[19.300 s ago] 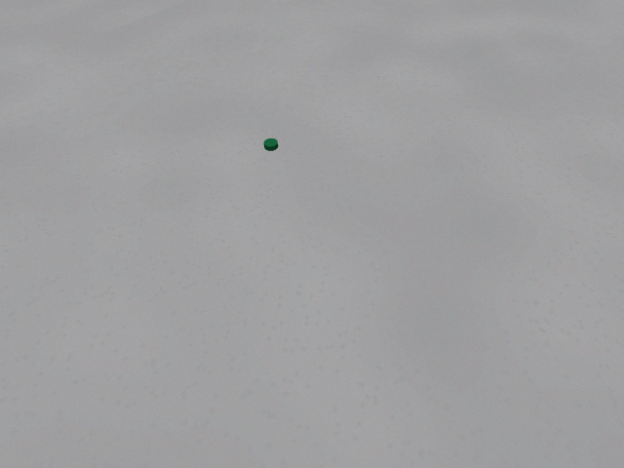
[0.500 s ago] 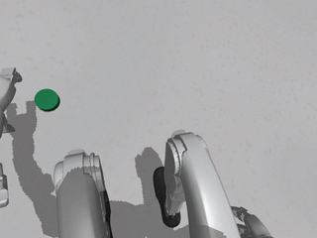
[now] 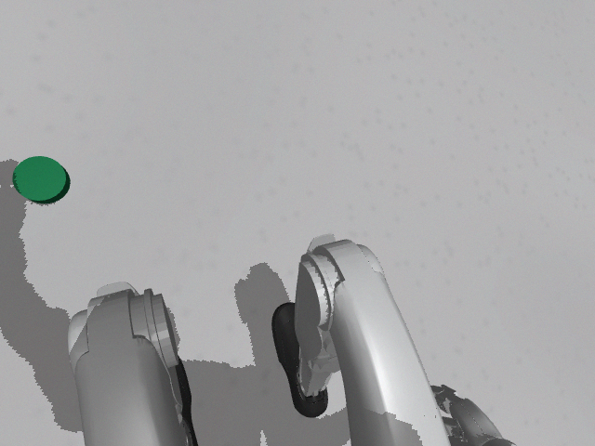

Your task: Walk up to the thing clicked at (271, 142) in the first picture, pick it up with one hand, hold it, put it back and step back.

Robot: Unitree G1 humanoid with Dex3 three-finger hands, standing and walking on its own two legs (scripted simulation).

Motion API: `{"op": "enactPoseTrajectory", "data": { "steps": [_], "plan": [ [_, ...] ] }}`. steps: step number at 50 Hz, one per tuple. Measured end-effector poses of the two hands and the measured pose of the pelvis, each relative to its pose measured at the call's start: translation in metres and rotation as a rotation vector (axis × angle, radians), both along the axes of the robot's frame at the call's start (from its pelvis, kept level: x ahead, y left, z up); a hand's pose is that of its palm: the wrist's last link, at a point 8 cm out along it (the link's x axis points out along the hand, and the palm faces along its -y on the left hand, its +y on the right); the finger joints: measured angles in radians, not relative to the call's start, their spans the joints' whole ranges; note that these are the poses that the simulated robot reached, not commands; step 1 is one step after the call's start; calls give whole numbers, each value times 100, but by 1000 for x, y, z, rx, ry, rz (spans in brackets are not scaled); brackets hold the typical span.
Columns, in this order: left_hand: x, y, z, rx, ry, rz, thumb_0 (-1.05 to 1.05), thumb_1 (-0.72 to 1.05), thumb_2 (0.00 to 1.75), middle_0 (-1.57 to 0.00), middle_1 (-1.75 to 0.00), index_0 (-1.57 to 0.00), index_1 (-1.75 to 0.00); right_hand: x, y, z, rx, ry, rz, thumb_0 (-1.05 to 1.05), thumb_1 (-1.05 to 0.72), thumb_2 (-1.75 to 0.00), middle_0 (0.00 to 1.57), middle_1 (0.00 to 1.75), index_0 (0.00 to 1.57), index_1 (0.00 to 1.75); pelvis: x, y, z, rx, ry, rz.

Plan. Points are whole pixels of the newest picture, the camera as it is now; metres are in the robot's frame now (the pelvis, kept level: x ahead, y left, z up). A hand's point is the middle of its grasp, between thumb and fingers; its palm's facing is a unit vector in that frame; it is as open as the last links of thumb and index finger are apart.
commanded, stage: rise first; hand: left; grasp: from above
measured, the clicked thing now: (42, 180) +0.50 +0.28 -0.32
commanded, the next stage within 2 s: approach in 1.68 s
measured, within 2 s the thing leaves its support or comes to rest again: neither
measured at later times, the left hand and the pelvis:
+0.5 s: hand out of the picture +0.46 +0.32 -0.20, palm faces -0.45 -0.09 -0.89, open 14.2 cm; pelvis +0.00 +0.00 -0.01, yaw -1 degrees
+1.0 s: hand out of the picture +0.47 +0.32 -0.21, palm faces -0.44 -0.09 -0.89, open 14.2 cm; pelvis +0.00 +0.00 -0.02, yaw -2 degrees
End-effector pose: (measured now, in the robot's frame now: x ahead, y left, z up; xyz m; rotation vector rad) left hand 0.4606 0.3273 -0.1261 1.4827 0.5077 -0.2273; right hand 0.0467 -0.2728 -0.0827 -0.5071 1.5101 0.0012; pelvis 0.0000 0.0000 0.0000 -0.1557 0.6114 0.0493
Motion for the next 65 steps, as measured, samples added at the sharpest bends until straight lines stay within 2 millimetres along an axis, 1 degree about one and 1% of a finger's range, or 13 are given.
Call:
{"op": "enactPoseTrajectory", "data": {
  "steps": [6,17,26,34,42,55,65],
  "plan": [
    [3,-1,-4,-2,-3,-6,0,-54,101,-9,-100,-9,-100,-4,0,3,-10,4,-4,0,-91,-90,20,30,20,30,-1,1,-2,-5,-2,-3],
    [9,-4,-10,4,-12,-4,0,-55,102,-8,-101,-8,-101,-12,4,0,1,-8,-11,0,-91,-90,20,30,20,30,-3,2,-8,-12,-20,-8],
    [9,-8,-16,1,-1,-11,0,-55,102,-8,-101,-8,-101,-20,8,-2,14,-4,-15,0,-90,-90,20,30,20,30,-5,2,-11,-15,-28,-10],
    [11,-11,-20,-3,-6,-15,0,-55,102,-8,-100,-8,-101,-25,7,-2,15,-3,-11,0,-90,-90,20,30,20,30,-6,1,-15,-18,-39,-14],
    [13,-11,-23,-2,-11,-14,0,-55,102,-8,-100,-8,-101,-25,7,-1,16,-2,-4,0,-90,-90,20,30,20,30,-6,1,-16,-21,-38,-16],
    [14,-4,-24,2,-6,4,0,-54,101,-9,-100,-8,-101,-20,8,0,20,-12,15,0,-90,-90,20,30,20,30,-6,2,-16,-26,-45,-15],
    [13,-4,-26,-8,-6,-13,0,-54,102,-9,-99,-9,-100,-24,10,3,16,-7,20,0,-90,-90,20,30,20,30,-8,3,-16,-34,-54,-18]
  ]
}}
